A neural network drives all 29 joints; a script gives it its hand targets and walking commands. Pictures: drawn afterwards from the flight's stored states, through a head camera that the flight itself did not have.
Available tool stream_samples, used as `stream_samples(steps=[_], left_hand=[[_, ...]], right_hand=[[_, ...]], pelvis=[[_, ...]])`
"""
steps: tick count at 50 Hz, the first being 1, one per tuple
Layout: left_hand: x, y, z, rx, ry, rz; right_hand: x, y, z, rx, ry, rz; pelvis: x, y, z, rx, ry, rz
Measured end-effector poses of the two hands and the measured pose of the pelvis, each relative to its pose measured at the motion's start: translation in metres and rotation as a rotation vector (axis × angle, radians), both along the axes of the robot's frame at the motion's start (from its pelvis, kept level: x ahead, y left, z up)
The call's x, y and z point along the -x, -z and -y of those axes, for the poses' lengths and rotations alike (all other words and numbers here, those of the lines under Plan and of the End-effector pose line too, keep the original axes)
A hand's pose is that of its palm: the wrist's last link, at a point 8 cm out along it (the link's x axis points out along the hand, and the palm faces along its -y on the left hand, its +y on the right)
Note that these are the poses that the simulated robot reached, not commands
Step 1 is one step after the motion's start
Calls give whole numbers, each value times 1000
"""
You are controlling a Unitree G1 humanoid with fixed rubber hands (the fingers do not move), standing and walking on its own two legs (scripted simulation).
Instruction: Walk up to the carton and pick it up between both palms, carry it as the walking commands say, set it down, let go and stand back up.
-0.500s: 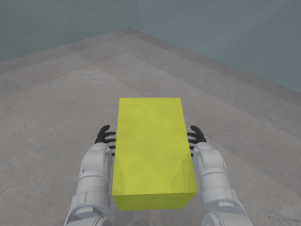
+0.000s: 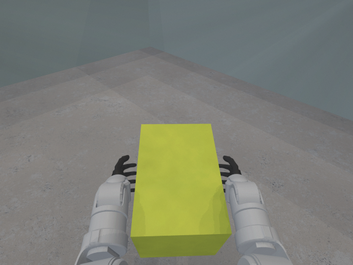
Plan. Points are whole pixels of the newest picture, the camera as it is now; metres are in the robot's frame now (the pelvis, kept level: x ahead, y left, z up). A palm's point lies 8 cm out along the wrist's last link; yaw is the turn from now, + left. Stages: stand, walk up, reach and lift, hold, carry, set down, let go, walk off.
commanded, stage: reach and lift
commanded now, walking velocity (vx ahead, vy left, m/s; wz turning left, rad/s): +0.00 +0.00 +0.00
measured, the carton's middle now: (177, 187) +0.33 -0.01 -0.02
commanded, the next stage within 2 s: hold in 0.42 s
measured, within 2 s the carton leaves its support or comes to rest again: neither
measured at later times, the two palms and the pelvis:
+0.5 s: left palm (121, 188) +0.28 +0.13 +0.05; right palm (237, 189) +0.28 -0.15 +0.05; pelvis -0.01 -0.01 +0.00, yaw +0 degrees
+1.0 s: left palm (116, 190) +0.28 +0.14 +0.05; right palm (233, 189) +0.28 -0.14 +0.05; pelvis -0.01 +0.00 +0.00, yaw +0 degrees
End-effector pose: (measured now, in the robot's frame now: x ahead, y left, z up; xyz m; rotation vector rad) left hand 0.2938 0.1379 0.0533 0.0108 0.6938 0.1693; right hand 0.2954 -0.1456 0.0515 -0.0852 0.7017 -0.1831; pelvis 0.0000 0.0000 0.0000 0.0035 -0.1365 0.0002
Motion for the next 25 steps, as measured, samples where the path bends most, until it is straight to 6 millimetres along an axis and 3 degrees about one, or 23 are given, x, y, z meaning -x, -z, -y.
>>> stream_samples(steps=[25], left_hand=[[13, 3, 8, -36, -36, -10]], right_hand=[[16, 5, 3, -2, 24, -8]], pelvis=[[14, 3, 6, -5, -7, 12]])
